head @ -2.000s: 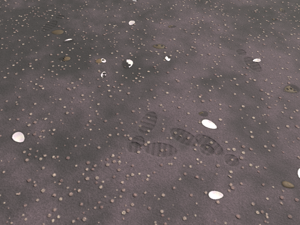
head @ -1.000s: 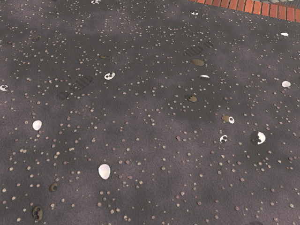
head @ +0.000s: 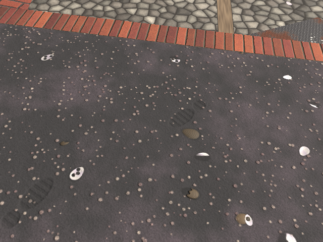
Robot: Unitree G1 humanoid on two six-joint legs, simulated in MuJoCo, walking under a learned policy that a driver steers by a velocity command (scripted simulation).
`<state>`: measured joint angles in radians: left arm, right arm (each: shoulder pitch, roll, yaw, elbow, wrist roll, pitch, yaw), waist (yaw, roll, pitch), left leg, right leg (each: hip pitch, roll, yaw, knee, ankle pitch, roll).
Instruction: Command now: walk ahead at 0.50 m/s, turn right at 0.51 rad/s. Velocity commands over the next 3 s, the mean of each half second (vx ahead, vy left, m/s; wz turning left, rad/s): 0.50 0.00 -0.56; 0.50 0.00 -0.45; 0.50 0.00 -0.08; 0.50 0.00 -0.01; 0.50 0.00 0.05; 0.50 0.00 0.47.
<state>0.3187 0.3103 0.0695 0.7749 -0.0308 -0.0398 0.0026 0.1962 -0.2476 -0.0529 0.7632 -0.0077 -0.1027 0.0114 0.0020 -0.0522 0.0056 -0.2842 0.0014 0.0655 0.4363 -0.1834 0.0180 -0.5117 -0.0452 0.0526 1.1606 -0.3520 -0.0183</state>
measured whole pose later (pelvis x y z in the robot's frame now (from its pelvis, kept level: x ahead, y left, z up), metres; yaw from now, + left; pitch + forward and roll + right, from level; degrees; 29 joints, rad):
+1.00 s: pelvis +0.52 -0.13 +0.00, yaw -31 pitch +1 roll +1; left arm 0.32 0.29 0.06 0.72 -0.02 -0.04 0.01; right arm 0.21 -0.27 -0.06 0.77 -0.01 -0.10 0.03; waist 0.00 -0.04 0.01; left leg -0.31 -0.05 0.01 0.46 -0.18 0.04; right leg -0.43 0.02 0.08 1.15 -0.38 -0.03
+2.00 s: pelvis +0.99 -0.42 -0.01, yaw -32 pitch +2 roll -1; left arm 0.34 0.29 0.05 0.86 -0.02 -0.07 0.00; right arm 0.13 -0.27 -0.04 0.77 0.00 -0.08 0.04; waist 0.02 -0.02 0.03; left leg -0.41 -0.02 0.04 0.53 -0.16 0.06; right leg -0.31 -0.01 0.04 1.10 -0.44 -0.03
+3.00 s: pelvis +1.48 -0.69 -0.03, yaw -13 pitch +2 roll +0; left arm 0.44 0.21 0.03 0.98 0.11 -0.10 -0.02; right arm 0.08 -0.25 -0.03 0.81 -0.04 -0.08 0.07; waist 0.03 0.00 -0.02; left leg -0.53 -0.03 0.03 0.59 -0.10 0.11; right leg 0.19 -0.11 -0.32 0.34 -0.48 0.06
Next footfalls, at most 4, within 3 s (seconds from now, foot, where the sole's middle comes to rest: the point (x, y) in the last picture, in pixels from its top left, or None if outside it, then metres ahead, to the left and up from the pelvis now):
0.36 right None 0.32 -0.18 -0.78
0.86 left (182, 206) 0.65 -0.09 -0.78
1.36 right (259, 186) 0.75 -0.45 -0.78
1.90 left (236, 123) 1.13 -0.40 -0.78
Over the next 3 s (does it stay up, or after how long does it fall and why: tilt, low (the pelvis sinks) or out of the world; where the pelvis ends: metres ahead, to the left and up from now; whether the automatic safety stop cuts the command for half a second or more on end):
stays up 1.48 -0.69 -0.03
